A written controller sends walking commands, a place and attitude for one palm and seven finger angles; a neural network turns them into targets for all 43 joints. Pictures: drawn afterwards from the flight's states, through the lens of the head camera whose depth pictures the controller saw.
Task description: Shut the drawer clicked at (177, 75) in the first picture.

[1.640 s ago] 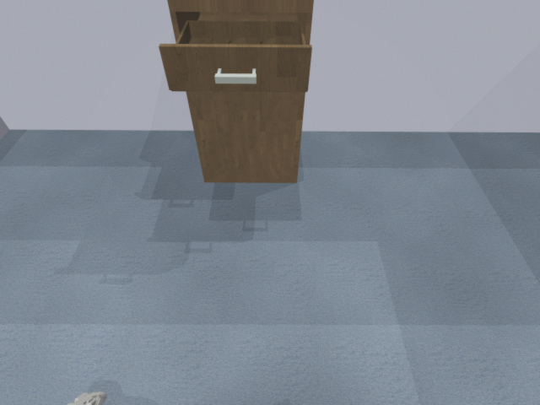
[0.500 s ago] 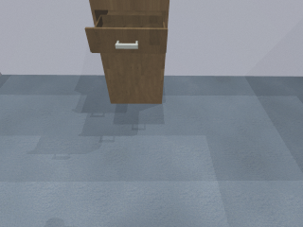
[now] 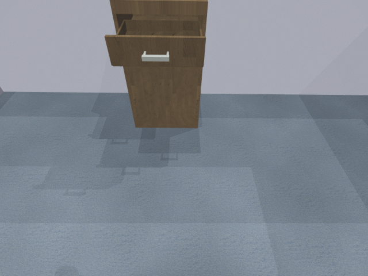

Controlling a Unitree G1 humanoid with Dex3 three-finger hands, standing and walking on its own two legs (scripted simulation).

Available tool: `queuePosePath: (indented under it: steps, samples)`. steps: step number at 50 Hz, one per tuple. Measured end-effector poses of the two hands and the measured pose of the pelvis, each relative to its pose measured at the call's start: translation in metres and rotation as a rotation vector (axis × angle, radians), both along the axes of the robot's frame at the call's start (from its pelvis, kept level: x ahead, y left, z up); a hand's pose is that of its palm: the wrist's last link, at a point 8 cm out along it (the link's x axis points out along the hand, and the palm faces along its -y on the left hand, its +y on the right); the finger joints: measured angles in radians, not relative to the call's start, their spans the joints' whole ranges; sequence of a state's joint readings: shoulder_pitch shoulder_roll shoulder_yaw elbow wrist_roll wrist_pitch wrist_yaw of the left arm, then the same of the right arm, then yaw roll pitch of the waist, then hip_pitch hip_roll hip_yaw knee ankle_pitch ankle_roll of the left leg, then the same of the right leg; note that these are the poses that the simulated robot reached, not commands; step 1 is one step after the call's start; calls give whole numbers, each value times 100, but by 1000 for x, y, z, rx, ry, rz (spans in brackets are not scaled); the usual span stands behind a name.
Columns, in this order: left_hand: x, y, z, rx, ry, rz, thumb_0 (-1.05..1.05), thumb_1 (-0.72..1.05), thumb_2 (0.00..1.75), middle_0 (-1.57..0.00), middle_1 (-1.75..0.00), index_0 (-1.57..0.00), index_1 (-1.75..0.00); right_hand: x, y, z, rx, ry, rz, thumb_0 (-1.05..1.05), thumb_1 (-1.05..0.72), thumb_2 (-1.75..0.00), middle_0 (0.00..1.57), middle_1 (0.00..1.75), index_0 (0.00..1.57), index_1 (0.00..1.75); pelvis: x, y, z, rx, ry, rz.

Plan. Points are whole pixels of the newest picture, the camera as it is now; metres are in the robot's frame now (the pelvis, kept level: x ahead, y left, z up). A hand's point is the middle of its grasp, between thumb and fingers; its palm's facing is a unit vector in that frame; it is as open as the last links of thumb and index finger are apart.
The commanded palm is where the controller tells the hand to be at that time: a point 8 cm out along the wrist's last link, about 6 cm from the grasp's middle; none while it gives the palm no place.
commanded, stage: walk to a spot facing it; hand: left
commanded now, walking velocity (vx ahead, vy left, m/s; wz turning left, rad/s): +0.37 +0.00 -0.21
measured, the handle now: (156, 55) +1.01 +0.20 -0.01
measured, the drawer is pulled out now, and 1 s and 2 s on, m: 0.28 0.28 0.28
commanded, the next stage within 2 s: turn to face it in 0.78 s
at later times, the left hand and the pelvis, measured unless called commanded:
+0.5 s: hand (133, 251) +0.22 +0.16 -0.19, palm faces -0.09 -0.97 -0.23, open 7.3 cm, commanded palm none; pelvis +0.14 -0.03 -0.03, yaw -7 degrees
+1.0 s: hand (139, 222) +0.31 +0.16 -0.21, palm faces -0.02 -0.99 -0.12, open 7.4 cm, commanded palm none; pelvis +0.34 -0.01 -0.02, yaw -7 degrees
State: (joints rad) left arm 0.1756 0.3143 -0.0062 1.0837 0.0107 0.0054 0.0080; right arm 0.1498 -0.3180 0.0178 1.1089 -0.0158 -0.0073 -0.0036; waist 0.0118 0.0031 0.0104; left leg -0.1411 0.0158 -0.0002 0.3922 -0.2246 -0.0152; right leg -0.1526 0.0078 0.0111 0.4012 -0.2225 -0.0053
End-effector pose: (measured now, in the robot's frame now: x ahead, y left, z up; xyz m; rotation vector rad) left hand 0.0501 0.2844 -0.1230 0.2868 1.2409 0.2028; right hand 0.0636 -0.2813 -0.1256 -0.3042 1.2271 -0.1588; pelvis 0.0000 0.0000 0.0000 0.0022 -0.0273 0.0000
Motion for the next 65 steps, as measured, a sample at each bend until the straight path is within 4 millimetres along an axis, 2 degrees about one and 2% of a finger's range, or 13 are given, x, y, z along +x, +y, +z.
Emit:
queuePosePath:
  steps: [10,13,16,20,24,28,35,42,46,51,55,60,65]
  samples:
    - [-26,-30,-38,-139,160,46,0,91,90,-20,-30,-20,-30,-29,45,-24,73,97,-100,1,-91,-90,20,30,20,30,43,12,-16,-9,12,-46]
    - [-17,-39,-41,-156,231,18,0,91,90,-20,-30,-20,-30,-46,60,-27,94,125,-177,0,-91,-90,20,30,20,30,60,12,-17,4,13,-83]
    - [18,-50,-38,-168,228,-17,1,91,90,-20,-30,-20,-30,-71,73,-23,123,209,-246,0,-91,-90,20,30,20,30,78,6,-13,5,14,-99]
    - [90,-65,-33,-155,146,-68,1,93,90,-20,-30,-20,-30,-97,82,-19,167,363,-315,0,-91,-90,20,30,20,30,105,-7,-13,-3,17,-118]
    - [160,-75,-38,-110,8,-99,1,94,90,-20,-30,-20,-30,-100,74,-28,202,479,-353,1,-91,-90,20,30,21,30,136,-29,-29,-3,2,-120]
    - [190,-84,-32,-93,-53,-73,1,93,90,-20,-30,-20,-30,-45,47,-34,189,429,-331,1,-91,-90,20,30,20,30,162,-41,-25,-11,-11,-108]
    - [201,-106,-26,-147,48,-67,0,92,90,-20,-30,-20,-30,130,9,-21,140,52,-258,1,-91,-90,19,30,20,30,214,-43,-6,-19,5,-111]
    - [213,-107,-40,-222,121,25,0,91,90,-20,-30,-20,-30,281,14,-1,106,-145,-122,0,-92,-90,19,30,20,29,277,-27,-9,-43,-1,-97]
    - [225,-90,-59,-235,201,59,0,91,90,-20,-30,-20,-30,341,29,-6,73,-214,-77,0,-92,-90,19,30,20,30,316,-11,-25,-51,-8,-108]
    - [274,-69,-52,-195,205,34,0,91,90,-20,-30,-20,-30,346,49,-7,89,-149,-123,0,-92,-90,19,30,20,30,346,-5,-16,-20,-5,-112]
    - [323,-63,-37,-165,128,22,0,91,90,-20,-30,-20,-30,338,43,-6,68,-76,-167,-2,-96,-90,20,30,21,30,364,-3,-7,-8,7,-95]
    - [373,-68,-28,-137,38,15,0,92,90,-20,-30,-19,-30,323,40,-17,100,48,-168,-1,-95,-90,20,30,20,30,383,-9,-6,3,4,-59]
    - [403,-80,-24,-98,-28,18,0,92,90,-20,-30,-20,-30,318,37,-38,160,130,-172,0,-93,-90,20,30,20,30,397,-25,-14,19,-8,-30]
